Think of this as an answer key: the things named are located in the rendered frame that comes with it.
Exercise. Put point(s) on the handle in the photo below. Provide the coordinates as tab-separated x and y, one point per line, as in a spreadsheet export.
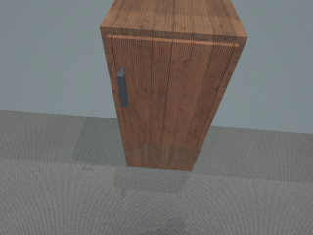
122	89

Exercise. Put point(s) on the cupboard door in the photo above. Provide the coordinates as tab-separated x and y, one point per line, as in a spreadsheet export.
173	86

